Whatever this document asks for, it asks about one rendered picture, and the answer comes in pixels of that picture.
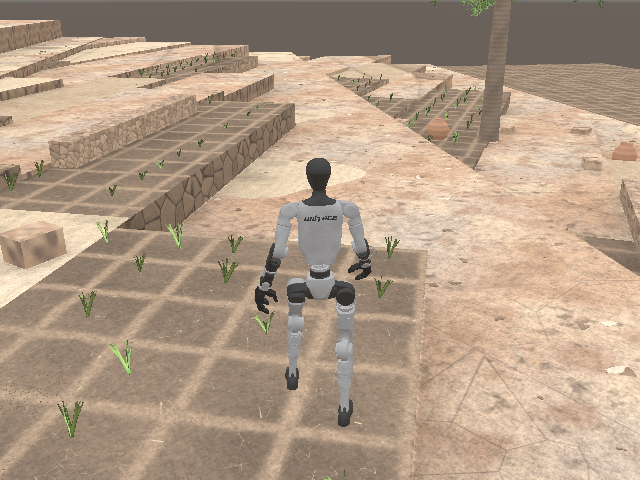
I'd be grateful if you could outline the humanoid robot head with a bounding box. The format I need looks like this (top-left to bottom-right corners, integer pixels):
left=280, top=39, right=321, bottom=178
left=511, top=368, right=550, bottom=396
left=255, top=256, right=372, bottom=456
left=302, top=158, right=336, bottom=206

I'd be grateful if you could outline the right robot hand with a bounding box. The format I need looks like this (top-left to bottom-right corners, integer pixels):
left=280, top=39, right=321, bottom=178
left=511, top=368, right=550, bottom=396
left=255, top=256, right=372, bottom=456
left=348, top=263, right=372, bottom=280

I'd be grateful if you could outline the robot right forearm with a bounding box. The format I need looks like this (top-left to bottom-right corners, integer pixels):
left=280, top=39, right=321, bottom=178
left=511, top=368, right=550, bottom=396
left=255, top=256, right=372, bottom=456
left=356, top=238, right=371, bottom=268

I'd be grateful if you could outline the left robot hand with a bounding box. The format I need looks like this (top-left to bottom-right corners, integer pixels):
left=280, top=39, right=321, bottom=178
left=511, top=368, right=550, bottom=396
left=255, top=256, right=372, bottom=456
left=255, top=286, right=278, bottom=314

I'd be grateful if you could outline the robot right upper arm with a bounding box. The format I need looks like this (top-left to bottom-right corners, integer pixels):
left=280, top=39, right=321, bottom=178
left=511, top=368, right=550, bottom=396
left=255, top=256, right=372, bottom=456
left=339, top=200, right=367, bottom=254

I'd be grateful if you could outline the robot left forearm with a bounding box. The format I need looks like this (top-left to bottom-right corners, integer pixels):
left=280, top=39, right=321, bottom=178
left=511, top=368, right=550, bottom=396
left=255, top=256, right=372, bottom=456
left=258, top=243, right=281, bottom=291

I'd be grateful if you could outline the left robot foot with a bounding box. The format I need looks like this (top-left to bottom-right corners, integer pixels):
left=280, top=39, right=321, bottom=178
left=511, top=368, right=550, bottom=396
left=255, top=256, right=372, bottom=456
left=285, top=367, right=299, bottom=390

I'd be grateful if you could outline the robot left upper arm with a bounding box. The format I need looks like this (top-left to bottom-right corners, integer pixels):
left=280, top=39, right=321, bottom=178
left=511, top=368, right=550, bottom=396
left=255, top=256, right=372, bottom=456
left=272, top=202, right=299, bottom=259

